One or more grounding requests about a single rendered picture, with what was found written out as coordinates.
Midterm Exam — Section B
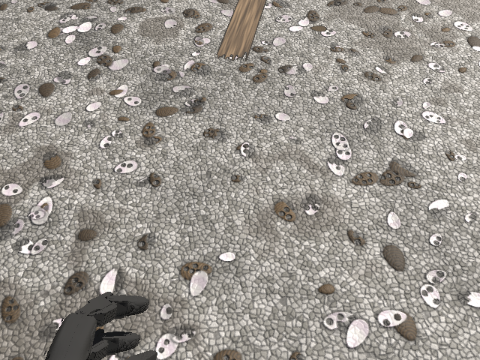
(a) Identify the left robot hand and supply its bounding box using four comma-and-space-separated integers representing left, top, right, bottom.
44, 292, 158, 360

